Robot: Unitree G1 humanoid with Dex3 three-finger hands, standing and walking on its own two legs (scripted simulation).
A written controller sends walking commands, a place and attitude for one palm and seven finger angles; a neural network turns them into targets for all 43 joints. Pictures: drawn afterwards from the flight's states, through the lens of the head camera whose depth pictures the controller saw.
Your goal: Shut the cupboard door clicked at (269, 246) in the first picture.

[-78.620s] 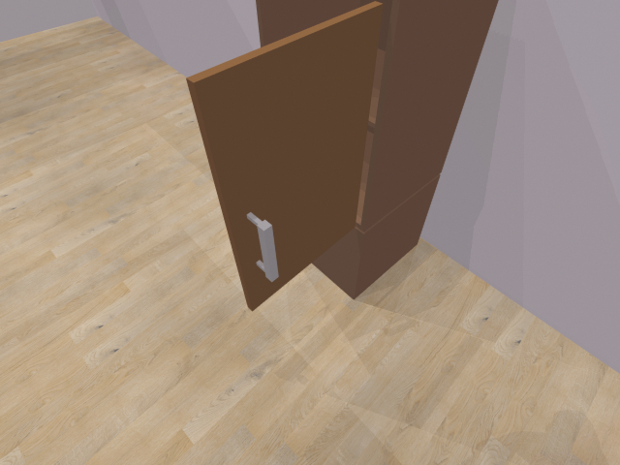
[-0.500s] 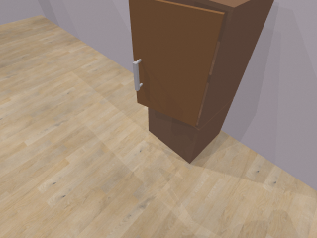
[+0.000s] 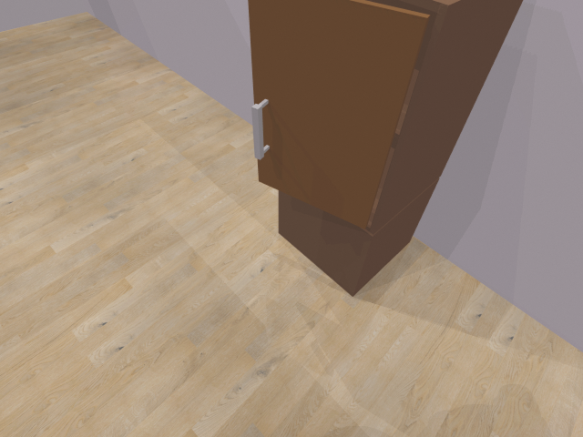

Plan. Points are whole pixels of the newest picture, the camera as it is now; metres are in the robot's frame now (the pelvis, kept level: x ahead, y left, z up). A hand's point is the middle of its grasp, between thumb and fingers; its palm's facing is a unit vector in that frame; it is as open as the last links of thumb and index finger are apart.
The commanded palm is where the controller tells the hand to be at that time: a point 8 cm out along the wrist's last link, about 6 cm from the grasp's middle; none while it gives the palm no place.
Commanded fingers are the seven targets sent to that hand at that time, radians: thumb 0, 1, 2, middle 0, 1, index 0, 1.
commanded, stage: walk to a spot facing it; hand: left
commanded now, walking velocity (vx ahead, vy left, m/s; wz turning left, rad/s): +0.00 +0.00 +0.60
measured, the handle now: (262, 130) +0.89 +0.12 -0.11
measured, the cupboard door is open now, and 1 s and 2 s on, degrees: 15 15 15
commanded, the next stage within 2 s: none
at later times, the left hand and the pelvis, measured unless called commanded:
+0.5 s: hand out of the picture +0.03 +0.25 -0.16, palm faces +0.26 -0.93 -0.26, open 7.4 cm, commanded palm none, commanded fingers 0.00 0.90 0.90 -0.20 -0.30 -0.20 -0.30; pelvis -0.01 +0.01 +0.00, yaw +15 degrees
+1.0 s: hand out of the picture -0.08 +0.13 -0.16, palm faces +0.58 -0.77 -0.26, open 7.4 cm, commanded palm none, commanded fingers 0.00 0.90 0.90 -0.20 -0.30 -0.20 -0.30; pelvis -0.01 -0.05 +0.00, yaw +36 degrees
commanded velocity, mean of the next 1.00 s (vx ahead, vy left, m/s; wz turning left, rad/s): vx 0.00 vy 0.00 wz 0.60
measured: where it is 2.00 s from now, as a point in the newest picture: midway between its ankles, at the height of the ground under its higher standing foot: outside the picture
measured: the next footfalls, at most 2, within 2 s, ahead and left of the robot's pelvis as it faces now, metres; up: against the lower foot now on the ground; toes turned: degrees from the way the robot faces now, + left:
right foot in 0.68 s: +0.06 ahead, -0.14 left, +0.00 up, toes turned +23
left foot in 1.10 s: -0.07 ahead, +0.07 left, +0.00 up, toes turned +44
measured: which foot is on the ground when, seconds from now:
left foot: down 0.00-0.68, up 0.70-1.00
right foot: down 0.00-0.18, up 0.20-0.66, down 0.68-1.00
